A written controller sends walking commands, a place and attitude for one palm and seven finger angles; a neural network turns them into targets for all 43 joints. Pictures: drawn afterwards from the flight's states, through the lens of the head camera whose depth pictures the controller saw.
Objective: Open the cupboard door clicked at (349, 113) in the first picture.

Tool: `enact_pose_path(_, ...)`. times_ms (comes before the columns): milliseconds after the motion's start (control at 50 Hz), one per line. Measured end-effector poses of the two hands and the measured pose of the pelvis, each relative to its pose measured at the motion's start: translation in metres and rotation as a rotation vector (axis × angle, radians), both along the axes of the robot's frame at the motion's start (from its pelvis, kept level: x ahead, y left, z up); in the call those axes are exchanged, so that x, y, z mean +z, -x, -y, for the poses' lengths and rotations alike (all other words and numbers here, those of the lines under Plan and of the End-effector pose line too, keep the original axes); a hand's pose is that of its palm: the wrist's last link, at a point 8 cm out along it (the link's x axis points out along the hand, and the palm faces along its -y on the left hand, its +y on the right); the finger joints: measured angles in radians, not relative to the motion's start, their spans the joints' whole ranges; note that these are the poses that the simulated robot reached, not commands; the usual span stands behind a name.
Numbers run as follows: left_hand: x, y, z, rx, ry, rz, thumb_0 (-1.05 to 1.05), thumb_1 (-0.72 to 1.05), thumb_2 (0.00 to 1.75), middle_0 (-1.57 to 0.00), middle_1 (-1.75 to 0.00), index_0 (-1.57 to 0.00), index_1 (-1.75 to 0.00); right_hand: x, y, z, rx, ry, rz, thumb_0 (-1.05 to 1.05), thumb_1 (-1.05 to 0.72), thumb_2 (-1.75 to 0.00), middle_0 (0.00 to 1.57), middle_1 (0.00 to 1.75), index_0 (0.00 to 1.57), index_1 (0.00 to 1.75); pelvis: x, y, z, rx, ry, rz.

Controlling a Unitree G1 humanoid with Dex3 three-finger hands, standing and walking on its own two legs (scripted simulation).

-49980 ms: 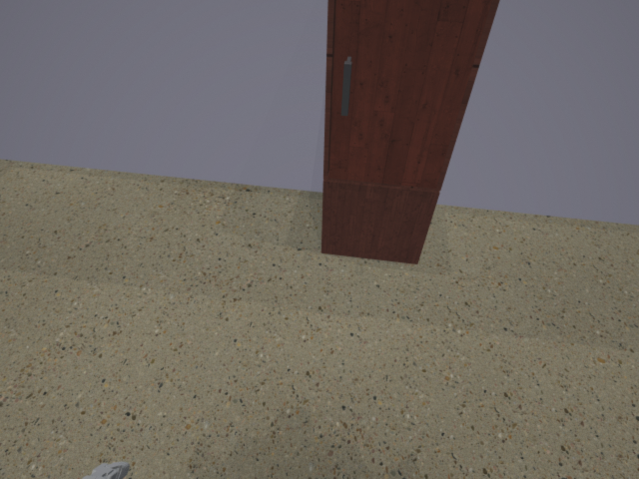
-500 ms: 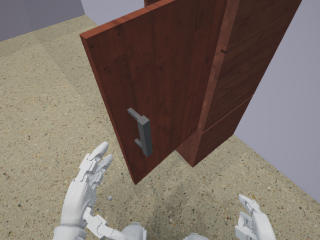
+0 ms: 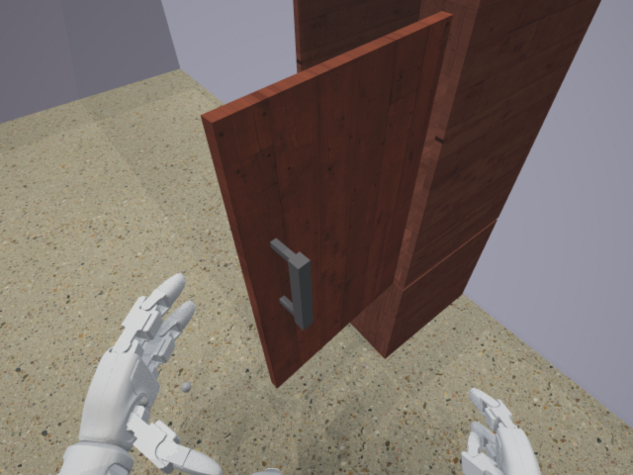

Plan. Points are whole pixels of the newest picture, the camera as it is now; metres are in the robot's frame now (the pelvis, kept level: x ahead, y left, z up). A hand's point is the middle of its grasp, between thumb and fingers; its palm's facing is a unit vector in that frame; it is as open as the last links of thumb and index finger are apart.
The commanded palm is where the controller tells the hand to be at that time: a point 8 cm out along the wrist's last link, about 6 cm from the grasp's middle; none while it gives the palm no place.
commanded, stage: draw the hand back to the body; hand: left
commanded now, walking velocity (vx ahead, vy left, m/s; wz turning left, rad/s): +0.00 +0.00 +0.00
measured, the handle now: (292, 285) +0.35 +0.06 +0.05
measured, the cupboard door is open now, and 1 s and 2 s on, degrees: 95 95 95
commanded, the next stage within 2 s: step back with the hand held close in 1.16 s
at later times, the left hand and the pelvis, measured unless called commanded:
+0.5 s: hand (67, 338) +0.21 +0.24 +0.17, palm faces +0.31 -0.88 -0.37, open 12.5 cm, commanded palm +0.17 +0.29 +0.19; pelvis +0.02 +0.02 +0.04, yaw +0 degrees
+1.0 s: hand (5, 302) +0.22 +0.27 +0.21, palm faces +0.43 -0.82 -0.38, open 7.7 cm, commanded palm +0.17 +0.31 +0.23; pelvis +0.02 +0.02 +0.06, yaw -1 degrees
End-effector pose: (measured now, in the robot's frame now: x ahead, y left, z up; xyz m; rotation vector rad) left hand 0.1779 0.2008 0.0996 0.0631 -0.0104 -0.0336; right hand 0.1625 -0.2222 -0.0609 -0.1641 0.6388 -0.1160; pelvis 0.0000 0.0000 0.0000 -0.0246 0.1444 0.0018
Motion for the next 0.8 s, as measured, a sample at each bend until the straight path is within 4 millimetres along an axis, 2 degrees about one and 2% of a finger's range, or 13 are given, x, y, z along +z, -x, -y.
enact_pose_path(100, 0.019, 0.001, -0.013, 0.001, -0.014, 0.046, -0.01, -0.47, 0.31, -0.15, -0.30, -0.15, -0.30, 0.010, -0.005, -0.001, 0.001, 0.010, 0.028, 0.01, -0.91, -0.90, 0.20, 0.30, 0.20, 0.30, 0.005, -0.003, -0.003, 0.002, 0.005, 0.021)
enact_pose_path(240, 0.040, 0.009, -0.038, 0.173, -0.210, -0.031, -0.01, -0.31, 0.38, -0.16, -0.30, -0.16, -0.30, 0.024, -0.011, -0.008, -0.019, 0.026, 0.013, 0.01, -0.91, -0.90, 0.20, 0.30, 0.20, 0.30, 0.022, -0.008, -0.009, -0.008, 0.001, 0.063)
enact_pose_path(380, 0.057, 0.012, -0.063, 0.292, -0.282, -0.051, 0.00, -0.09, 0.47, -0.17, -0.30, -0.17, -0.30, 0.030, -0.016, -0.022, 0.011, 0.033, -0.009, 0.01, -0.91, -0.90, 0.20, 0.30, 0.20, 0.30, 0.035, -0.013, -0.016, -0.004, -0.002, 0.105)
enact_pose_path(560, 0.097, 0.000, -0.087, 0.370, -0.336, 0.058, 0.00, 0.22, 0.60, -0.18, -0.30, -0.18, -0.30, 0.038, -0.028, -0.035, 0.038, 0.017, 0.000, 0.01, -0.91, -0.90, 0.20, 0.30, 0.20, 0.30, 0.048, -0.023, -0.023, -0.011, -0.009, 0.152)
enact_pose_path(800, 0.135, -0.001, -0.116, 0.467, -0.402, 0.152, 0.01, 0.63, 0.78, -0.20, -0.30, -0.20, -0.30, 0.048, -0.038, -0.029, 0.047, 0.027, -0.007, 0.01, -0.91, -0.90, 0.20, 0.30, 0.20, 0.30, 0.058, -0.028, -0.022, -0.022, -0.013, 0.190)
